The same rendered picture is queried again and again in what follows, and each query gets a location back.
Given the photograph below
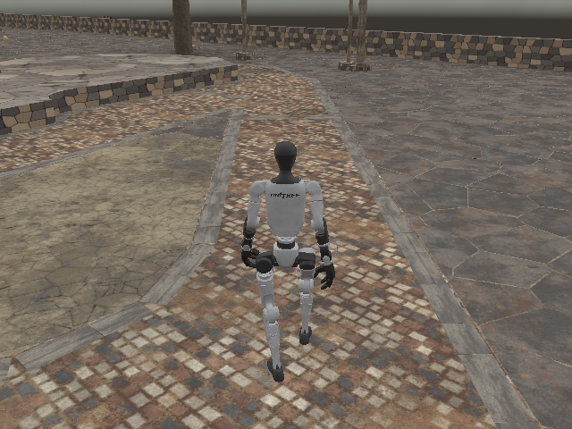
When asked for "left robot hand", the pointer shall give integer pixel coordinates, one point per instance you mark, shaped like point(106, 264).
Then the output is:
point(248, 254)

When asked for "right robot hand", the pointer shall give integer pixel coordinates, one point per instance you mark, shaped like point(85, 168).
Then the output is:
point(330, 274)

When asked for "robot left forearm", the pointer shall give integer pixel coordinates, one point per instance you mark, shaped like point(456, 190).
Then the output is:
point(248, 237)

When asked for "robot right forearm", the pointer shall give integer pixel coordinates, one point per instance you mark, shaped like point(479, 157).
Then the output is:
point(324, 245)

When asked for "left robot upper arm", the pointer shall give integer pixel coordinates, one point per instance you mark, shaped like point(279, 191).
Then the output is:
point(254, 202)

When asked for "right robot foot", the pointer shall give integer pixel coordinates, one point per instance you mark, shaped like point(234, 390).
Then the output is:
point(304, 337)

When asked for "right robot thigh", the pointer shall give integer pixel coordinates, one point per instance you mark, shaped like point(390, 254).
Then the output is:
point(306, 262)

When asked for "right robot upper arm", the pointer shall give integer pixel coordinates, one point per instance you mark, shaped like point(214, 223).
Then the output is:
point(316, 203)

